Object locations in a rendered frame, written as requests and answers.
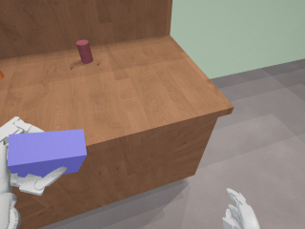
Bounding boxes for sponge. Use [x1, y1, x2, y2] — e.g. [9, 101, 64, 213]
[8, 129, 87, 178]

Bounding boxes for right robot hand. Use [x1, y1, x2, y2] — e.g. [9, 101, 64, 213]
[222, 188, 260, 229]

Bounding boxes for left robot forearm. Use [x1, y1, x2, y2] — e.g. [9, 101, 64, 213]
[0, 193, 21, 229]

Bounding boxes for left robot hand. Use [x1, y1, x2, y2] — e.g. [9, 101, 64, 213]
[0, 116, 68, 196]

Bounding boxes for table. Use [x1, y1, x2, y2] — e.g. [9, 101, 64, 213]
[0, 0, 234, 229]

